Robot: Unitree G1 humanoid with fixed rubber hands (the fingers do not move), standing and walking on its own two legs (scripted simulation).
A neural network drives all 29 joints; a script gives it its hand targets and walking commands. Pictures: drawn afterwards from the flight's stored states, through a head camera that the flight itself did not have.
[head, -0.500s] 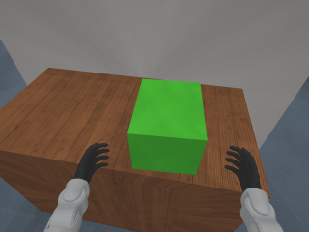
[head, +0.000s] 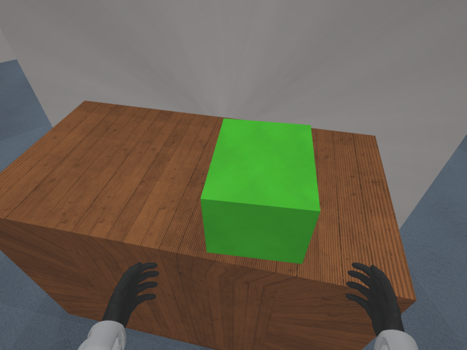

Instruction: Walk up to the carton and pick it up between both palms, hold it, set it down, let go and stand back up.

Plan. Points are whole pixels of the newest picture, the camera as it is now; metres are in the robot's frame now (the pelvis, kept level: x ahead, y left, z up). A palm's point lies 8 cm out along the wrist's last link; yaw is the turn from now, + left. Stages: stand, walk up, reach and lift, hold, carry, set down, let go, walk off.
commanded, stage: set down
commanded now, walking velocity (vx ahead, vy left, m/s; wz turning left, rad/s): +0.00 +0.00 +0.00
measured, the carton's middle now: (260, 186) +0.48 -0.03 +0.01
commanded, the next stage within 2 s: let go in 1.10 s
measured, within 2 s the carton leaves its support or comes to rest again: neither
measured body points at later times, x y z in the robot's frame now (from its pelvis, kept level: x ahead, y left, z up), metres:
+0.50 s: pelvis +0.01 -0.01 +0.00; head +0.02 +0.00 +0.45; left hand +0.20 +0.22 -0.06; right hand +0.20 -0.22 -0.05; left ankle +0.00 +0.10 -0.74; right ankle +0.02 -0.10 -0.75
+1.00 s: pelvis +0.01 -0.01 +0.00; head +0.02 +0.00 +0.45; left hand +0.18 +0.22 -0.09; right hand +0.16 -0.24 -0.09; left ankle +0.00 +0.10 -0.74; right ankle +0.02 -0.10 -0.75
